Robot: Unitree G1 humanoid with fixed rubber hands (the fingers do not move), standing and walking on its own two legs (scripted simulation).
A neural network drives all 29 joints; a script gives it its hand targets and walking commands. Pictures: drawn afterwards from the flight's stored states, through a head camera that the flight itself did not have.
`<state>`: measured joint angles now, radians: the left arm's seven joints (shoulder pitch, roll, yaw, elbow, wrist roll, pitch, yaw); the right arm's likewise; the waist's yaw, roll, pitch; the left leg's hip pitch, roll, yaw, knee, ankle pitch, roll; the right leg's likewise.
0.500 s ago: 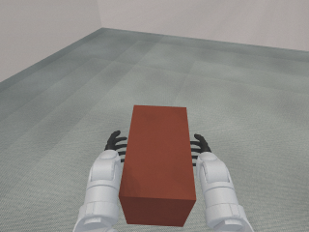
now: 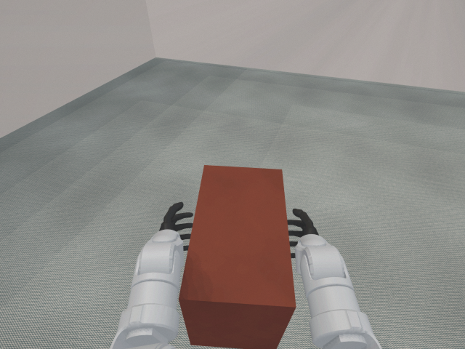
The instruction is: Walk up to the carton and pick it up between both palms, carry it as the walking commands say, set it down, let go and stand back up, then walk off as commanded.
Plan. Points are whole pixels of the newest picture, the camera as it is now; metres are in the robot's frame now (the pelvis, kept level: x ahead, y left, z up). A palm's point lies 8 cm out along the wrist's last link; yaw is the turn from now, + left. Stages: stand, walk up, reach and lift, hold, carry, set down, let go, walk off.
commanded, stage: hold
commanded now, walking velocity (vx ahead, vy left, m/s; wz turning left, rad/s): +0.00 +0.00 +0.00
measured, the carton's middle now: (238, 253) +0.33 +0.01 -0.03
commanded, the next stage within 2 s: carry in 1.42 s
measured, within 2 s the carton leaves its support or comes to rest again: neither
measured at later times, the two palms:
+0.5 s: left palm (171, 245) +0.29 +0.13 +0.06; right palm (312, 245) +0.30 -0.12 +0.05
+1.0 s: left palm (168, 243) +0.29 +0.14 +0.06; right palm (309, 248) +0.29 -0.12 +0.05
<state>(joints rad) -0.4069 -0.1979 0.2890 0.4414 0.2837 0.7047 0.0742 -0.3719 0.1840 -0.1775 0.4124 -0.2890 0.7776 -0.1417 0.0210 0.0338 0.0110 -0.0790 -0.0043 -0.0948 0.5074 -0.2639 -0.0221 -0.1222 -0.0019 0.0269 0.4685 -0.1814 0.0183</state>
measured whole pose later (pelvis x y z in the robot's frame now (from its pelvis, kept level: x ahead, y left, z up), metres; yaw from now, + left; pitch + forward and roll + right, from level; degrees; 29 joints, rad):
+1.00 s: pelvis +0.00 +0.00 +0.00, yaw +1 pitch -9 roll -1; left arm -0.40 -0.19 0.29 0.44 0.29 0.72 0.08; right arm -0.39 0.19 -0.18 0.46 -0.29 0.77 -0.15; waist 0.01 0.04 0.00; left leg -0.10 0.00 -0.11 0.52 -0.27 -0.03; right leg -0.13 0.01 0.01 0.47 -0.18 0.01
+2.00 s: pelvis -0.03 +0.09 -0.02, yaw -3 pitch +2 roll -1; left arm -0.30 -0.16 0.11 -0.23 0.09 1.21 0.22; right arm -0.31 0.16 -0.02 -0.16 -0.13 1.24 -0.21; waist 0.04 0.00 -0.01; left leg -0.47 -0.04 0.12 0.73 -0.31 0.11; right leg -0.59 -0.09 -0.03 1.04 -0.50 0.06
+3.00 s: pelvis -0.13 +0.41 -0.01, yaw -7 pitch +3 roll -3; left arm -0.40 -0.20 0.13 -0.19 0.13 1.21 0.22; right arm -0.37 0.19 -0.09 -0.15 -0.12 1.28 -0.28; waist 0.03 0.00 0.01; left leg -0.45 -0.04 0.20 0.57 -0.20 0.19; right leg -0.52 -0.08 -0.10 1.09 -0.49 0.06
